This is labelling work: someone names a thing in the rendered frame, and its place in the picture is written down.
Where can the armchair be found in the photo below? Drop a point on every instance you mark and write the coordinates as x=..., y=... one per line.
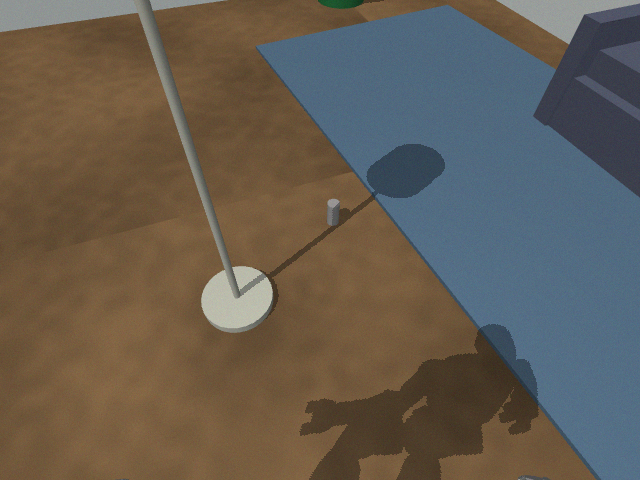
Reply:
x=593, y=98

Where can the can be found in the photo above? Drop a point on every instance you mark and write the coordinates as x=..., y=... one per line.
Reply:
x=333, y=206

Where can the floor lamp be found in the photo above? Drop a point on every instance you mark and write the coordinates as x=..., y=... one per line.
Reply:
x=239, y=298

